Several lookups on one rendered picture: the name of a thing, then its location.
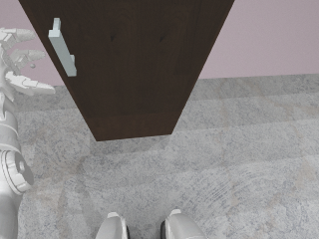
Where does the handle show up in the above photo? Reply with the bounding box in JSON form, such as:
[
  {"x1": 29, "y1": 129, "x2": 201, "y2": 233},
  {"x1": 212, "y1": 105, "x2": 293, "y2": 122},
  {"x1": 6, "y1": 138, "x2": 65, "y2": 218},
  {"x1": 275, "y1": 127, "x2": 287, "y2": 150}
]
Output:
[{"x1": 48, "y1": 18, "x2": 77, "y2": 77}]

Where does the left robot forearm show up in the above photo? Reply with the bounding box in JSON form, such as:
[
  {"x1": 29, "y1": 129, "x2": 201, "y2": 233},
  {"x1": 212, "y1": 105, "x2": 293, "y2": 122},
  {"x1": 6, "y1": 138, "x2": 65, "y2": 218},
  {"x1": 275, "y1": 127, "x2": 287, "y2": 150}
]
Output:
[{"x1": 0, "y1": 82, "x2": 22, "y2": 154}]

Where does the robot left shin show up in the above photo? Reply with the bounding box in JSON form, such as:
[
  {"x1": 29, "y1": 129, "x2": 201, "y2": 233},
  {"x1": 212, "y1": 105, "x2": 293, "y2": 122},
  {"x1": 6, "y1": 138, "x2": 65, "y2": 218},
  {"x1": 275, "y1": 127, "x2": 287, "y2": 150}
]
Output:
[{"x1": 107, "y1": 212, "x2": 121, "y2": 218}]

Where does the cupboard door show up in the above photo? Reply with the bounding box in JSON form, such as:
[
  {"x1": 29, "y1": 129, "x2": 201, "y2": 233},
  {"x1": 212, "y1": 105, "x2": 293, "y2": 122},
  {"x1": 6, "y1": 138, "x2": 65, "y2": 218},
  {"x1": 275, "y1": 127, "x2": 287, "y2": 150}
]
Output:
[{"x1": 26, "y1": 0, "x2": 231, "y2": 119}]

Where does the right robot thigh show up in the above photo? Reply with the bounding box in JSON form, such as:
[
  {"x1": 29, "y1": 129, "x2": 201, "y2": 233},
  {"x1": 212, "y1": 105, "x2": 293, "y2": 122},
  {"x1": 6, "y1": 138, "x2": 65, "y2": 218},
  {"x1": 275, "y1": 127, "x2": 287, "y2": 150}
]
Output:
[{"x1": 164, "y1": 213, "x2": 208, "y2": 239}]

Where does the robot left upper arm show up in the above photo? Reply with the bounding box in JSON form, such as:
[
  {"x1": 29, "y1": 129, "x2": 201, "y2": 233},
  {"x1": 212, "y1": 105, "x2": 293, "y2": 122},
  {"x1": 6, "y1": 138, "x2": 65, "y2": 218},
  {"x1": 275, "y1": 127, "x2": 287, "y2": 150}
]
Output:
[{"x1": 0, "y1": 150, "x2": 34, "y2": 239}]

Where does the left robot hand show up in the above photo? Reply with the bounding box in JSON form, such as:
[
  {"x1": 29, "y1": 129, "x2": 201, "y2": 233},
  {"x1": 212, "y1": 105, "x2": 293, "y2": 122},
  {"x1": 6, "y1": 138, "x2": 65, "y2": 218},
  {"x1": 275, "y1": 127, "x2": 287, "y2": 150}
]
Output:
[{"x1": 0, "y1": 27, "x2": 56, "y2": 97}]

